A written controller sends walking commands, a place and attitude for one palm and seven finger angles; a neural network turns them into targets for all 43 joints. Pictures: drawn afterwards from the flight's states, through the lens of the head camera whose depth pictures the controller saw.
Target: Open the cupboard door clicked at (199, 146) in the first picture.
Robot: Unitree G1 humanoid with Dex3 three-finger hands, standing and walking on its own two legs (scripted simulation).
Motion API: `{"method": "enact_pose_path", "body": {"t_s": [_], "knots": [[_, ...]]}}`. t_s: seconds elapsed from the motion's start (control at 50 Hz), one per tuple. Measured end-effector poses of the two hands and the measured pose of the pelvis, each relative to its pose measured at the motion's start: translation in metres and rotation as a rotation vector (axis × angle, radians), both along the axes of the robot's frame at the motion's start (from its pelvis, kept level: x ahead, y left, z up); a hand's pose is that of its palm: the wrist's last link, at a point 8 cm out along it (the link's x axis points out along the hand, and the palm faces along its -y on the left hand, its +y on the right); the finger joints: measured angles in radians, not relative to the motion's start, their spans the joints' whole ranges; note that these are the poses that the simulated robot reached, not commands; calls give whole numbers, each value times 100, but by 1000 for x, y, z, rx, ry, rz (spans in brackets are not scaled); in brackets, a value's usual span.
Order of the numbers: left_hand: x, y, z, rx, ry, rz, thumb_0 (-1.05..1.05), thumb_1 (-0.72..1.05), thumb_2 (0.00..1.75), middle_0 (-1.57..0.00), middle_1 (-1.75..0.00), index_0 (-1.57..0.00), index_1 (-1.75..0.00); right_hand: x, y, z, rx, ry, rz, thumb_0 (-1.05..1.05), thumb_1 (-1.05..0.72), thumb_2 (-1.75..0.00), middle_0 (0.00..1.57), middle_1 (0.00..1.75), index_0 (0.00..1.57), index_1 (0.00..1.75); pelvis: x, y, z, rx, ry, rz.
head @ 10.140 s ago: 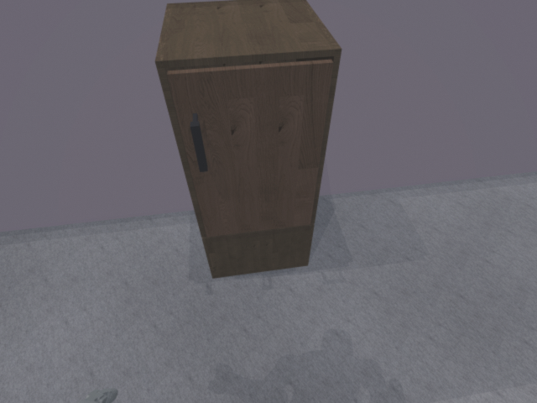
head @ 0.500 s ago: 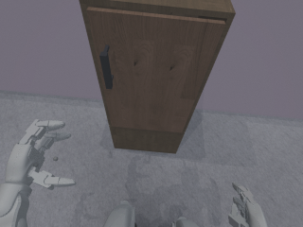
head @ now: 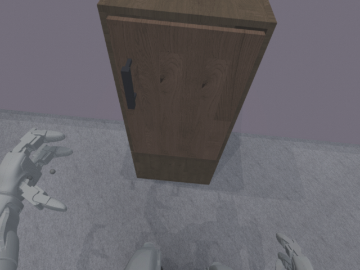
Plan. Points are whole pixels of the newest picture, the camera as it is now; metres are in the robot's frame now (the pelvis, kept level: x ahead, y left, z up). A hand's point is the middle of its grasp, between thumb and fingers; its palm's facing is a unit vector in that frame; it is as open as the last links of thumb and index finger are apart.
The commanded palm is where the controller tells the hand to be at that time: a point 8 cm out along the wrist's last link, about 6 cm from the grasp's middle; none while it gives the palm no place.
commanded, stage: raise the hand with hooked fingers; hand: left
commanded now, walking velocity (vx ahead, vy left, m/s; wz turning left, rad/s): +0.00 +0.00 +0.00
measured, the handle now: (130, 84) +0.58 +0.18 +0.04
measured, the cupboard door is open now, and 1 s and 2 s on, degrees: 0 0 0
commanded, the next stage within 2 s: move the hooked fingers beside the handle in 0.40 s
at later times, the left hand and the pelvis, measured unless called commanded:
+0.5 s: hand (71, 174) +0.29 +0.24 +0.05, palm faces -0.01 -1.00 -0.03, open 14.0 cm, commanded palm +0.27 +0.29 +0.06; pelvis +0.00 -0.02 -0.01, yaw +0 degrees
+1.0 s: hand (86, 143) +0.36 +0.23 +0.06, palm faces -0.03 -1.00 -0.02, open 14.0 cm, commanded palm +0.34 +0.29 +0.05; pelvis +0.01 -0.02 -0.01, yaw -1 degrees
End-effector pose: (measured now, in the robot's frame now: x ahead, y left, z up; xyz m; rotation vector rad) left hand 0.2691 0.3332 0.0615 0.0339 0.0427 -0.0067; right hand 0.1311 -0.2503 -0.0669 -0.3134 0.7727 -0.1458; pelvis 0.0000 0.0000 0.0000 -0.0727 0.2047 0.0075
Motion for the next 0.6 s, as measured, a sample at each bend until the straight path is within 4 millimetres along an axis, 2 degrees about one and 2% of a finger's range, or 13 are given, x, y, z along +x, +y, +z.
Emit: {"method": "enact_pose_path", "body": {"t_s": [0.1, 0.18, 0.4, 0.6], "knots": [[0, -17, -6, 0, 12, -36, -1, -50, 30, -30, -120, -30, -120, -7, -13, 1, -9, 2, -21, 2, -90, -90, 21, 30, 20, 30, 1, -5, 0, 5, 4, -9], [-2, -23, -6, 4, -24, -10, -1, -50, 30, -30, -120, -30, -120, -7, -19, -1, -8, 0, -21, 2, -90, -90, 21, 30, 20, 30, 0, -11, -2, 9, 5, -10], [-4, -32, -2, 6, -14, -6, -1, -50, 30, -30, -120, -30, -120, 10, -19, -8, 35, -33, -2, 2, -90, -90, 21, 30, 20, 30, 3, -22, -4, 15, 7, -7], [5, -39, -6, 1, -38, -3, -1, -50, 30, -30, -120, -30, -120, 19, -21, -12, 30, -42, 10, 2, -90, -90, 21, 30, 20, 30, 5, -25, -8, 15, 14, -8]]}}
